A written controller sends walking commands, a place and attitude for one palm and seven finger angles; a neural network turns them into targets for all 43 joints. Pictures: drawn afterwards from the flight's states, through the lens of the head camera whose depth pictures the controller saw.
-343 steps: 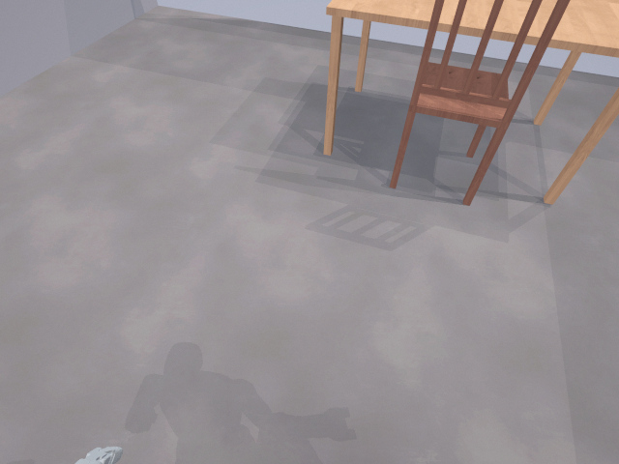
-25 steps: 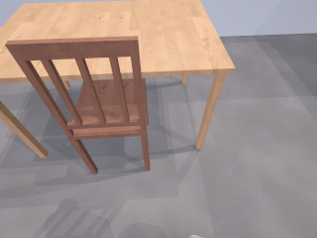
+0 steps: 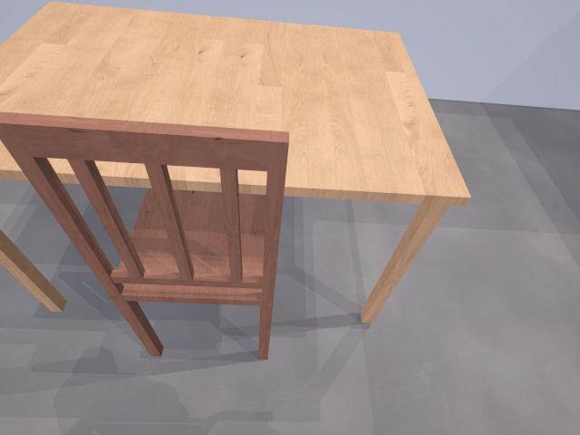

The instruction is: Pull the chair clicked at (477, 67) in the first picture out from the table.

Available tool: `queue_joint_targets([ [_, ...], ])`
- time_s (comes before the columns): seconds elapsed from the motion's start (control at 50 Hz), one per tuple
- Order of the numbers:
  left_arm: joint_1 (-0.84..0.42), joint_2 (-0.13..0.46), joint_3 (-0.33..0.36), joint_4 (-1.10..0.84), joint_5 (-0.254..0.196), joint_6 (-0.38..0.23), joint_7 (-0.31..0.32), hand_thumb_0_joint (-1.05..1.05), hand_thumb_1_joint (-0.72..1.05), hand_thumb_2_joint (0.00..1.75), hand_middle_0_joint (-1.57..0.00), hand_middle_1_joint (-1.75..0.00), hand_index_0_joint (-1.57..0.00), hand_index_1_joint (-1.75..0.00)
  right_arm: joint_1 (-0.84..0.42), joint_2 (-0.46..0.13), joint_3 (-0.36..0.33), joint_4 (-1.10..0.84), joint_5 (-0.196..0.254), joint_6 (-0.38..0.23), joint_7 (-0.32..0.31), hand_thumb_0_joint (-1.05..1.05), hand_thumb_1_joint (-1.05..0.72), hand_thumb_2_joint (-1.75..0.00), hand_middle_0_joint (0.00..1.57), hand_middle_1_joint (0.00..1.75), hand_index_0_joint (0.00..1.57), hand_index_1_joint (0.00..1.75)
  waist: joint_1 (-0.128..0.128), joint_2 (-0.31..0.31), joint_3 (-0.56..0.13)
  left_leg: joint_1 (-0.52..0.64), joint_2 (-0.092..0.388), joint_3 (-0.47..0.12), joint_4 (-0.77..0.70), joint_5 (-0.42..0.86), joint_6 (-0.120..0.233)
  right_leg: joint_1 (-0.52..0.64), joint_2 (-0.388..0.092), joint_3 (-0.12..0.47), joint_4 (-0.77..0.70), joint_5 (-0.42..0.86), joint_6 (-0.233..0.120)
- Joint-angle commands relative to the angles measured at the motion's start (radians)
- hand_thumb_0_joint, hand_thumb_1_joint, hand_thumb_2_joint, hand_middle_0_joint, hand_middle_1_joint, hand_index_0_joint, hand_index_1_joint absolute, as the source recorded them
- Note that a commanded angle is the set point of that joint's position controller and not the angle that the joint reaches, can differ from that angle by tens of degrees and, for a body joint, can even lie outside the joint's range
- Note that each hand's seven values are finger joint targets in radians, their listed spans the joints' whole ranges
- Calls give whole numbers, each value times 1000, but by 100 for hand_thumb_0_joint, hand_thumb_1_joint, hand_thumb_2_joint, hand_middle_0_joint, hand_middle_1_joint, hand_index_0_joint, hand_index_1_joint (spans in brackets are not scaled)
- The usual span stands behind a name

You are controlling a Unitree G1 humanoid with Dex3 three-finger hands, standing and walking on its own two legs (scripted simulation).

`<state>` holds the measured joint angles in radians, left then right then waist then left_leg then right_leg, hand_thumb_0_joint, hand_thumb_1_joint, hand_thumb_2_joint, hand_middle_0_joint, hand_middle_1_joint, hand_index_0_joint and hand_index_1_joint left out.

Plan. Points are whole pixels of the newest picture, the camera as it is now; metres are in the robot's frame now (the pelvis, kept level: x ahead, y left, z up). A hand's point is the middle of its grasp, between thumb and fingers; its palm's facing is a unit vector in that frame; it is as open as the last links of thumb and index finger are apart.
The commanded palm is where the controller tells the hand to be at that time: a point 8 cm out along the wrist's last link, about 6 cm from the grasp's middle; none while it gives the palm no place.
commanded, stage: come to a stop and stand still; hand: left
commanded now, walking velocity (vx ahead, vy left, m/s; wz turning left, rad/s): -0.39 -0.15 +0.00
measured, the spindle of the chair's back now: (174, 229) +0.45 +0.24 -0.06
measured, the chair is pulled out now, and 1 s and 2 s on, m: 0.00 0.00 0.00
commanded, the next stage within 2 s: look again from close up in 1.12 s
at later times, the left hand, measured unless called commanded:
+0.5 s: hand out of the picture +0.09 +0.14 -0.15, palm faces +0.01 -0.96 -0.30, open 7.3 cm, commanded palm none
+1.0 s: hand out of the picture -0.03 +0.18 -0.17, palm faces +0.05 -0.98 -0.21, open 7.3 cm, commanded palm none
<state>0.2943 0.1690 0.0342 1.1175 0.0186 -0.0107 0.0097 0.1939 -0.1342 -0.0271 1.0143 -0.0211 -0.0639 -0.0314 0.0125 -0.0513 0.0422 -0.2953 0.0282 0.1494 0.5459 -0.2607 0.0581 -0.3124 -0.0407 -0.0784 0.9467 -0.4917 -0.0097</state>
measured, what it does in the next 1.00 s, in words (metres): steps on the spot: right foot, then left foot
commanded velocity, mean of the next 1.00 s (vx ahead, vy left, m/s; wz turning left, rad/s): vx -0.06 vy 0.05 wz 0.00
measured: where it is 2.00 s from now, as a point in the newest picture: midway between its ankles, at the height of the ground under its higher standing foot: outside the picture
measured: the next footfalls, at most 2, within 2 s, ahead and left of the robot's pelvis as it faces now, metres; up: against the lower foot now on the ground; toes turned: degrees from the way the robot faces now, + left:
right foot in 0.34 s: +0.08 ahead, -0.16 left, +0.00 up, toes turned -5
left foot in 0.80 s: +0.00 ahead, +0.10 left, +0.00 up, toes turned +2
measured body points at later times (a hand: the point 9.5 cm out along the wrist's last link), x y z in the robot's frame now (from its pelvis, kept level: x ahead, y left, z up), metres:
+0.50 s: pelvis +0.02 -0.06 +0.00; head +0.06 -0.09 +0.45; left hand +0.09 +0.19 -0.13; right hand +0.08 -0.30 -0.17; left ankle -0.03 +0.07 -0.66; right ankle +0.04 -0.16 -0.73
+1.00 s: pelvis -0.02 -0.01 +0.01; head -0.01 +0.01 +0.46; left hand -0.03 +0.23 -0.16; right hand +0.00 -0.23 -0.15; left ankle -0.04 +0.10 -0.73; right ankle -0.02 -0.13 -0.73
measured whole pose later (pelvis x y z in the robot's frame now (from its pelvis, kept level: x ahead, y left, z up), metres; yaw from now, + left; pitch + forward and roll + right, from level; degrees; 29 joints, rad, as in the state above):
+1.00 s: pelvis -0.02 -0.01 +0.01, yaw -1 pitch +0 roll +1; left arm 0.28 0.20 0.03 1.10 0.02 0.03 0.02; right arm 0.27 -0.14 -0.01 1.08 -0.01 0.01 -0.04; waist 0.03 -0.05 0.02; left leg -0.16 -0.02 0.05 0.42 -0.26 0.02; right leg -0.26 -0.05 -0.03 0.58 -0.32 0.02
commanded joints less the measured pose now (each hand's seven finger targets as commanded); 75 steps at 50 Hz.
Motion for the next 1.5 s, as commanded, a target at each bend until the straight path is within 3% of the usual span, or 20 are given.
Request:
queue_joint_targets([
  [0.0, 54, 19, -4, -26, -12, 5, 23, 0, 90, 90, -20, -30, -20, -30, 69, -132, -5, 16, 5, 14, -23, 0, -90, -90, 20, 30, 20, 30, 4, 139, -93, 238, 268, -176, -196, 999, 94, -60, -42, 74, -74, 84, 44],
  [0.22, -21, 77, 34, -137, 0, 52, 28, 0, 90, 90, -20, -30, -20, -30, -25, -212, -72, -27, -8, 83, -14, 0, -90, -90, 20, 30, 20, 30, 0, 234, -65, 199, 294, -163, -119, 778, 90, -47, -3, 54, -180, 98, 16],
  [0.28, 38, 102, 36, -123, 5, 29, 27, 0, 90, 90, -20, -30, -20, -30, -20, -206, -75, -29, 1, 90, 1, 0, -90, -90, 20, 30, 20, 30, 28, 171, -106, 151, 210, -115, -9, 488, 13, 116, -15, 23, -472, 392, 24],
  [0.32, 14, 233, 46, -133, 17, 2, 34, 0, 90, 90, -20, -30, -20, -30, 54, -97, -57, -47, 14, 94, 14, 0, -90, -90, 20, 30, 20, 30, -1, -197, -120, -88, -15, -43, 263, -269, -89, 249, -325, 338, -530, 1084, -103],
  [0.34, 45, 236, 37, -138, 6, 5, 31, 0, 90, 90, -20, -30, -20, -30, 31, -107, -58, -51, 16, 115, 7, 0, -90, -90, 20, 30, 20, 30, 29, -130, -140, -53, -24, -151, 396, -383, -83, 172, -381, 329, -550, 1136, -167],
  [0.48, -43, 202, 48, -159, 5, 5, 48, 0, 90, 90, -20, -30, -20, -30, 11, -142, -55, -40, 3, 128, 21, 0, -90, -90, 20, 30, 20, 30, 17, -85, -87, -190, -11, -210, 617, -161, -119, 185, -295, 252, -570, 838, -168],
  [0.64, -15, 222, 55, -151, 18, 14, 31, 0, 90, 90, -20, -30, -20, -30, -3, -110, -34, -59, 12, 102, 30, 0, -90, -90, 20, 30, 20, 30, 46, -147, -64, -40, -20, -123, 196, -189, -101, 137, -248, 267, -662, 420, -155],
  [0.7, -47, 211, 52, -140, 10, 22, 29, 0, 90, 90, -20, -30, -20, -30, 94, -100, -26, -26, 13, 88, 24, 0, -90, -90, 20, 30, 20, 30, 1, -140, -77, 115, -29, -99, -28, -72, -84, 50, -203, 241, -649, 273, -110],
  [0.74, -67, 164, 39, -141, -3, 29, 27, 0, 90, 90, -20, -30, -20, -30, 164, -124, -24, 0, 13, 73, 19, 0, -90, -90, 20, 30, 20, 30, -29, -15, -68, 243, 18, -134, -196, 0, -67, -61, -125, 174, -571, 118, -42],
  [0.78, -49, 80, 23, -148, -7, 38, 20, 0, 90, 90, -20, -30, -20, -30, 101, -215, -30, -35, -2, 72, 13, 0, -90, -90, 20, 30, 20, 30, 0, 241, 10, 14, 243, -387, -356, -157, 27, -45, -11, 27, -406, 106, 27],
  [0.8, -77, 81, 19, -131, 4, 45, 24, 0, 90, 90, -20, -30, -20, -30, 44, -195, -25, -36, -1, 68, 8, 0, -90, -90, 20, 30, 20, 30, -3, 314, 57, -84, 241, -419, -429, -220, 48, -4, -7, 33, -325, 98, 38],
  [0.88, -5, 69, 6, -67, 4, 42, 16, 0, 90, 90, -20, -30, -20, -30, 13, -153, -9, -11, 3, 62, -8, 0, -90, -90, 20, 30, 20, 30, 27, 215, 60, -9, 174, -286, -349, 49, 65, 2, -9, 63, -223, 116, 30],
  [0.96, 39, 58, -10, -31, -4, 18, 22, 0, 90, 90, -20, -30, -20, -30, 85, -145, -7, 34, 11, 51, -14, 0, -90, -90, 20, 30, 20, 30, 20, 153, -17, 147, 140, -242, -201, 376, 46, 90, -18, 61, -517, 268, 36],
  [1.06, 30, 87, -20, 13, -12, -8, 31, 0, 90, 90, -20, -30, -20, -30, 131, -110, 0, 76, 20, 49, -9, 0, -90, -90, 20, 30, 20, 30, -19, -52, -46, 171, 74, -187, -176, 230, -42, 154, -97, 139, -566, 550, -13],
  [1.18, 30, 58, -25, 22, -11, 3, 33, 0, 90, 90, -20, -30, -20, -30, 146, -93, 11, 113, 17, 46, -6, 0, -90, -90, 20, 30, 20, 30, -12, 29, 41, 126, 73, -196, -252, 81, -35, 107, -67, 135, -617, 312, 0],
  [1.2, 106, 88, -30, 30, 7, -29, 68, 0, 90, 90, -20, -30, -20, -30, 56, -138, 15, 33, 20, 28, 10, 0, -90, -90, 20, 30, 20, 30, 26, -8, 70, 33, 83, -156, -47, 186, -58, 105, -109, 153, -564, 626, -3],
  [1.22, 93, 115, -32, 10, 3, -45, 58, 0, 90, 90, -20, -30, -20, -30, 63, -114, 21, 1, 17, 29, 15, 0, -90, -90, 20, 30, 20, 30, -12, 23, 61, 46, 36, -147, -75, 107, -70, 106, -138, 172, -548, 775, -26],
  [1.26, 71, 92, -36, -21, -8, -41, 50, 0, 90, 90, -20, -30, -20, -30, 176, -89, 17, 25, 9, 19, 7, 0, -90, -90, 20, 30, 20, 30, -30, 76, -130, 98, 46, -170, -93, 125, -45, 191, -113, 156, -473, 623, -39],
  [1.34, 38, 82, -38, -49, -3, -16, 37, 0, 90, 90, -20, -30, -20, -30, 145, -108, 16, 8, 9, 36, 8, 0, -90, -90, 20, 30, 20, 30, -23, 61, 51, -6, 65, -217, -168, -11, -30, 67, -60, 136, -539, 203, -28],
  [1.48, 64, 77, -31, -83, 0, -8, 30, 0, 90, 90, -20, -30, -20, -30, 152, -130, 10, -5, 5, 40, 13, 0, -90, -90, 20, 30, 20, 30, -17, 47, 64, -69, 60, -252, -236, -177, -20, 67, -46, 126, -535, 149, -23],
])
